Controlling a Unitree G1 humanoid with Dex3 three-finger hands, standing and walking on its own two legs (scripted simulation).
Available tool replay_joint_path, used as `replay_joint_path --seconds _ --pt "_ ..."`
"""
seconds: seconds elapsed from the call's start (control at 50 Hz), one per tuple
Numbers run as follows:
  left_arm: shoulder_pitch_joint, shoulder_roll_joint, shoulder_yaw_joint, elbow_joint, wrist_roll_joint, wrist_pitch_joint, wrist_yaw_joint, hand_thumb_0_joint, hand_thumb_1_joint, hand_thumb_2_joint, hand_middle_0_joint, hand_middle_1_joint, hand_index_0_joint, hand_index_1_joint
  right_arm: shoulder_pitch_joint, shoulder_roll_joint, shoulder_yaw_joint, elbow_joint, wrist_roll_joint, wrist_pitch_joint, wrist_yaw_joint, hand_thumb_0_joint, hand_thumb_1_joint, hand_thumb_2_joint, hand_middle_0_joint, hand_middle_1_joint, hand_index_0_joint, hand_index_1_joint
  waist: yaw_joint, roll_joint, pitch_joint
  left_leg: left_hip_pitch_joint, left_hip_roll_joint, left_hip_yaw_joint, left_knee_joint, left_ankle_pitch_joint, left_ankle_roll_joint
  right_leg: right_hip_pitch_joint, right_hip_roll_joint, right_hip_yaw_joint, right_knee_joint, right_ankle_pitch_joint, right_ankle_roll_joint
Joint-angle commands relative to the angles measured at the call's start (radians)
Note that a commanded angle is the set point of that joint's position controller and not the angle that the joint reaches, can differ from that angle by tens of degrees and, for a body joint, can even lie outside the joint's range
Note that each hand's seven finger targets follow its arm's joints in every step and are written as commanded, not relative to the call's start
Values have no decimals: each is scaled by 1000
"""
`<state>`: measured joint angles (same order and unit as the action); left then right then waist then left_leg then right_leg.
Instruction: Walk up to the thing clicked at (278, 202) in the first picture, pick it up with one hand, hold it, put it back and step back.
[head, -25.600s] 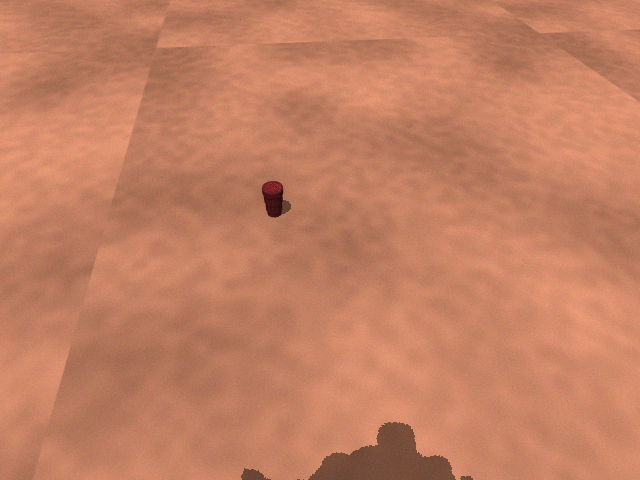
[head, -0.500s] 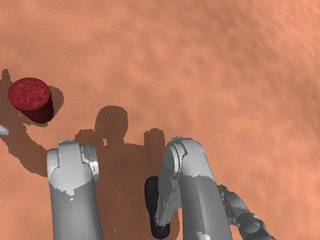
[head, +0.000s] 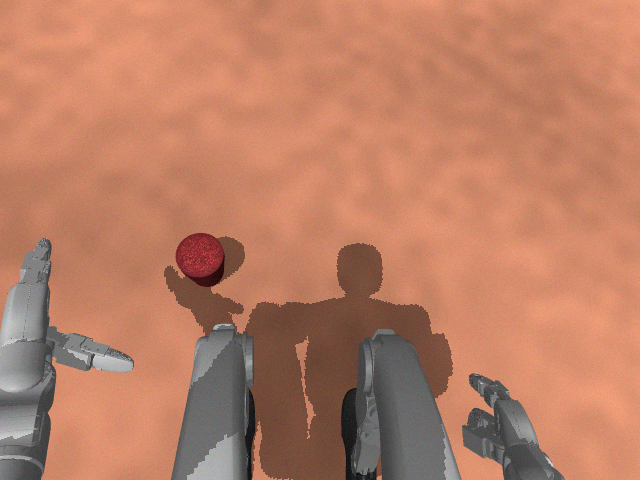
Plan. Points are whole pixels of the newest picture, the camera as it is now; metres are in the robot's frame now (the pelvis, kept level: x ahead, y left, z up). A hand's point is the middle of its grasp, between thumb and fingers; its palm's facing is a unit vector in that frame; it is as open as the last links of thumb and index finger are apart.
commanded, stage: home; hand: left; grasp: from the side
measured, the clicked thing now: (204, 264) +0.46 +0.23 -0.43
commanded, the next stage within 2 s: none
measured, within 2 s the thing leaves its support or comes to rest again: neither
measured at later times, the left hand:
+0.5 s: hand (39, 359) +0.24 +0.22 +0.11, palm faces +0.17 -0.93 -0.34, open 17.4 cm
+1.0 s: hand (17, 400) +0.22 +0.20 +0.16, palm faces +0.18 -0.94 -0.29, open 17.5 cm
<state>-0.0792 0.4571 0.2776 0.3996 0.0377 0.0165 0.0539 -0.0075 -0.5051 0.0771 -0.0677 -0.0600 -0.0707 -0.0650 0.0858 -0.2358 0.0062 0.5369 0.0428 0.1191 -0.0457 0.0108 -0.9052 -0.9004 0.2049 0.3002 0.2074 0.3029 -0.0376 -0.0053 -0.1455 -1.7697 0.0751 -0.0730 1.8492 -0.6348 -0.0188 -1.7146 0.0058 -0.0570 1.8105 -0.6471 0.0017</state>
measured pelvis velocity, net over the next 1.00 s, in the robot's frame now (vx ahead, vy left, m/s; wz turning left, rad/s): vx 0.07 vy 0.01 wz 0.08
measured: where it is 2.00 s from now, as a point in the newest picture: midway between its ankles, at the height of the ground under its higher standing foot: (299, 459)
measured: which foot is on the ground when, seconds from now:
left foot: down 0.00-1.00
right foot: down 0.00-1.00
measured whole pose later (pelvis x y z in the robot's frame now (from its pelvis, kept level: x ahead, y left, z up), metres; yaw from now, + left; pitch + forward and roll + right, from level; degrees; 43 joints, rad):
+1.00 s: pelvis +0.07 +0.01 +0.22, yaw +5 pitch +8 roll -2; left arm 0.48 0.21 -0.02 -0.03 0.00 0.28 0.14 -0.01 -0.55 0.05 -0.05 -0.05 -0.06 -0.05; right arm 0.27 -0.21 0.03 0.49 0.01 -0.11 -0.19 0.02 -0.90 -0.90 0.20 0.30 0.21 0.30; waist -0.02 0.03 -0.11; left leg -0.65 0.05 -0.03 0.96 -0.46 -0.02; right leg -0.58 -0.01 -0.06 0.91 -0.46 0.01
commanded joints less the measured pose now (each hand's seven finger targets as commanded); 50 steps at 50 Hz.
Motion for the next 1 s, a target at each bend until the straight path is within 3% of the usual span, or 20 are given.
replay_joint_path --seconds 0.0,0.12,0.18,0.28,0.44,0.52,0.6,0.68,0.7,0.82,0.86,0.88,0.98 --pt "-5 195 72 -148 -11 -6 66 0 -556 52 -50 -52 -49 -52 92 -160 -73 -92 -2 -73 -50 0 -895 -902 201 301 201 301 4 107 -501 532 -36 42 -344 160 51 441 21 37 -379 181 -26" --pt "85 70 -39 -150 -22 61 86 0 -518 74 -54 -58 -53 -58 126 -142 -64 -97 -2 -122 -70 0 -895 -902 201 301 201 301 -18 65 -409 679 -36 51 -495 243 48 662 5 57 -569 271 -12" --pt "131 54 -52 -192 -23 89 104 0 -527 69 -52 -56 -51 -57 139 -141 -64 -104 0 -141 -80 0 -895 -902 201 301 201 301 -10 80 -392 796 -40 50 -587 294 41 747 5 34 -632 319 -16" --pt "200 17 -89 -286 -33 138 132 0 -550 56 -50 -53 -49 -53 134 -130 -51 -135 5 -161 -108 0 -895 -902 201 301 201 301 4 108 -322 949 -45 52 -735 305 29 860 4 20 -748 315 -19" --pt "411 -104 -205 -458 -44 214 149 0 -549 56 -50 -53 -49 -54 156 -101 -36 -174 -6 -196 -148 0 -896 -902 201 301 201 301 -9 101 -187 1124 -49 58 -923 337 22 1033 12 -2 -918 348 -15" --pt "489 -124 -239 -561 -46 234 148 0 -572 43 -48 -50 -47 -50 141 -91 -28 -205 -11 -217 -159 0 -896 -902 201 301 201 301 -1 64 -121 1155 -49 50 -982 332 25 1076 18 -20 -971 340 -11" --pt "534 -148 -253 -593 -44 237 135 0 -592 31 -45 -46 -44 -47 137 -89 -27 -220 -18 -237 -161 0 -896 -902 201 301 201 301 -2 33 -32 1169 -41 36 -1036 306 22 1082 26 -33 -1001 309 -10" --pt "564 -143 -237 -615 -40 230 122 0 -585 35 -46 -47 -45 -48 141 -90 -29 -225 -25 -256 -158 0 -896 -902 201 301 201 301 7 25 -37 1189 -46 44 -1044 345 20 1121 24 -26 -1018 337 -9" --pt "562 -154 -249 -609 -39 229 118 0 -567 45 -47 -50 -47 -51 145 -89 -28 -227 -27 -259 -157 0 -896 -902 201 301 201 301 1 26 -38 1195 -48 49 -1038 365 21 1125 22 -23 -1020 354 -9" --pt "482 -148 -239 -629 -37 207 105 0 -534 65 -51 -55 -50 -56 139 -89 -28 -223 -34 -279 -150 0 -896 -902 201 301 201 301 -3 49 -44 1215 -60 67 -1041 324 22 1140 14 -5 -1049 327 -3" --pt "493 -134 -225 -647 -37 204 107 0 -558 51 -48 -52 -48 -52 135 -84 -22 -219 -35 -285 -151 0 -896 -902 201 301 201 301 12 65 -66 1224 -66 72 -1040 338 21 1162 10 -1 -1052 343 -4" --pt "506 -148 -241 -640 -36 205 106 0 -564 47 -48 -50 -47 -51 142 -86 -25 -212 -37 -286 -153 0 -896 -902 201 301 201 301 2 65 -96 1251 -64 74 -1031 380 20 1173 12 1 -1047 384 -3" --pt "539 -152 -235 -599 -35 213 104 0 -584 36 -46 -48 -45 -48 147 -84 -25 -195 -38 -288 -153 0 -897 -902 201 301 201 301 3 39 -108 1257 -65 72 -1011 477 22 1206 12 -1 -1042 491 1"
